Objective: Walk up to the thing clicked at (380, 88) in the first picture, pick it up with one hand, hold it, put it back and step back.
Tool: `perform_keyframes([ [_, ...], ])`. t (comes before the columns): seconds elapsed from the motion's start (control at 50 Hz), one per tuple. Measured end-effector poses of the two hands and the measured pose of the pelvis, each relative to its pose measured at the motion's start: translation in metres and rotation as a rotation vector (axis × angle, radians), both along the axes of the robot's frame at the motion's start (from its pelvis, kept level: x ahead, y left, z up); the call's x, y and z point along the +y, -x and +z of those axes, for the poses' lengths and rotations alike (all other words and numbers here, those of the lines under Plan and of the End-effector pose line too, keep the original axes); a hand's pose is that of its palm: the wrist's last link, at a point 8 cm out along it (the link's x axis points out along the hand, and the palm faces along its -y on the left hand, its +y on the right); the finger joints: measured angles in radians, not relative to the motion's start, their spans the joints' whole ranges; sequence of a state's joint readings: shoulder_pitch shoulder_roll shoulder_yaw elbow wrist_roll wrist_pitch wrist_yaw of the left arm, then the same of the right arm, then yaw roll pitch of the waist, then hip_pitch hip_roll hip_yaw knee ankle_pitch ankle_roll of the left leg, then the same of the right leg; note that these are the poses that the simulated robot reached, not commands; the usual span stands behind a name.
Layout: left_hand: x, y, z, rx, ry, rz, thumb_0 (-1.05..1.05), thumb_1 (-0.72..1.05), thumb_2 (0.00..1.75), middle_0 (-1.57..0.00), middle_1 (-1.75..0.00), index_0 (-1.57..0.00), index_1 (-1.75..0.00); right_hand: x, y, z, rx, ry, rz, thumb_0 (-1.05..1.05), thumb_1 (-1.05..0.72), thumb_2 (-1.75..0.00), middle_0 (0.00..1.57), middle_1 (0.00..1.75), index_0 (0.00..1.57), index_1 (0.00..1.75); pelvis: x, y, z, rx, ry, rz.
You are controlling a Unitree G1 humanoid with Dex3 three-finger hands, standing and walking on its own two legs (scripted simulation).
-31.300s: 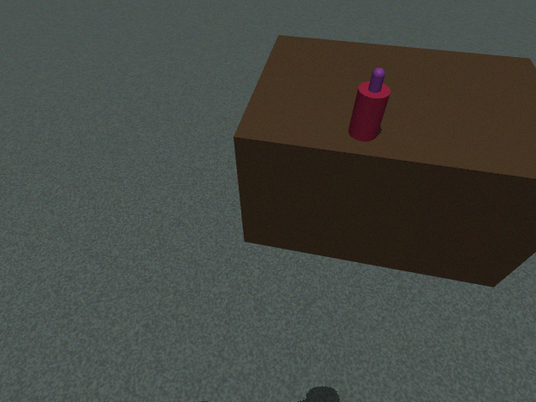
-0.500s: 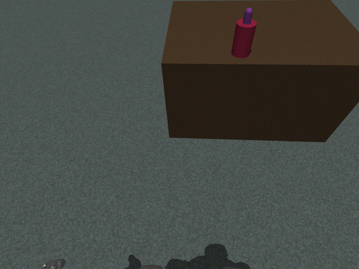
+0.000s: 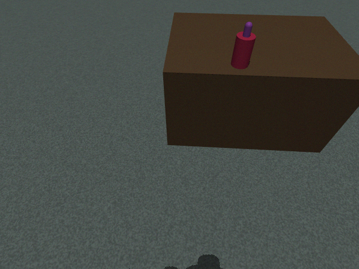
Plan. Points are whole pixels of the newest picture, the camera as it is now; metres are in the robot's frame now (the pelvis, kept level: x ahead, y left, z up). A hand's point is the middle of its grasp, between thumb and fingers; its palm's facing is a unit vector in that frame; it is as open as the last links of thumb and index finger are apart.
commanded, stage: step back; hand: right
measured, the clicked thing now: (244, 44) +1.09 -0.23 -0.05
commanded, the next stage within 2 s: stand in 0.38 s
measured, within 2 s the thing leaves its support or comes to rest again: neither
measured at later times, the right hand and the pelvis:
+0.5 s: hand out of the picture +0.14 -0.24 -0.13, palm faces +0.02 +0.94 -0.33, open 7.4 cm; pelvis +0.02 +0.01 +0.02, yaw -2 degrees
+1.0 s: hand out of the picture +0.06 -0.26 -0.14, palm faces +0.01 +0.94 -0.34, open 7.4 cm; pelvis +0.00 +0.00 +0.02, yaw -1 degrees
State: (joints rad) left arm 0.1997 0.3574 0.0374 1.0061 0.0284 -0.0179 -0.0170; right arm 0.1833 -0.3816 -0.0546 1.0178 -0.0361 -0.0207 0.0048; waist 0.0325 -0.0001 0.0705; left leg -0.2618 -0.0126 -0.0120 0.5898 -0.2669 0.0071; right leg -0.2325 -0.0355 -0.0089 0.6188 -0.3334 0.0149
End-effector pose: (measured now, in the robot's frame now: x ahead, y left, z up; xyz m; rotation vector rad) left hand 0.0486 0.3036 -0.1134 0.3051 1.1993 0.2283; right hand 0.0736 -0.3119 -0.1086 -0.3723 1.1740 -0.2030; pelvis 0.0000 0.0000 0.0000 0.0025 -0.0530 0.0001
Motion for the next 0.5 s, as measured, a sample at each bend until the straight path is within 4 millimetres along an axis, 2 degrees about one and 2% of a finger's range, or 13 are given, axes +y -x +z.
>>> perform_keyframes([
  [0.16, 0.004, -0.041, 0.001, -0.017, 0.015, -0.027, 0.0, 0.91, 0.9, -0.2, -0.3, -0.21, -0.3, 0.02, -0.027, 0.009, -0.021, -0.025, -0.01, 0.01, -0.9, -0.89, 0.2, 0.3, 0.21, 0.3, 0.004, -0.019, 0.007, 0.016, 0.013, -0.022],
  [0.3, 0.005, -0.072, 0.009, -0.05, -0.004, -0.053, 0.0, 0.91, 0.9, -0.2, -0.3, -0.21, -0.3, 0.026, -0.052, 0.009, -0.059, -0.045, -0.019, 0.01, -0.9, -0.89, 0.2, 0.3, 0.21, 0.3, 0.005, -0.025, 0.01, 0.02, 0.009, -0.027],
  [0.4, 0.004, -0.084, 0.015, -0.065, -0.012, -0.065, 0.0, 0.91, 0.9, -0.2, -0.3, -0.21, -0.3, 0.026, -0.059, 0.01, -0.071, -0.051, -0.027, 0.01, -0.9, -0.89, 0.2, 0.3, 0.21, 0.3, 0.006, -0.026, 0.012, 0.016, 0.006, -0.032],
  [0.5, -0.003, -0.084, 0.018, -0.05, 0.0, -0.071, 0.0, 0.91, 0.9, -0.2, -0.3, -0.21, -0.3, 0.024, -0.053, 0.013, -0.067, -0.058, -0.04, 0.01, -0.9, -0.89, 0.2, 0.3, 0.21, 0.3, 0.005, -0.024, 0.016, 0.008, 0.002, -0.033],
])
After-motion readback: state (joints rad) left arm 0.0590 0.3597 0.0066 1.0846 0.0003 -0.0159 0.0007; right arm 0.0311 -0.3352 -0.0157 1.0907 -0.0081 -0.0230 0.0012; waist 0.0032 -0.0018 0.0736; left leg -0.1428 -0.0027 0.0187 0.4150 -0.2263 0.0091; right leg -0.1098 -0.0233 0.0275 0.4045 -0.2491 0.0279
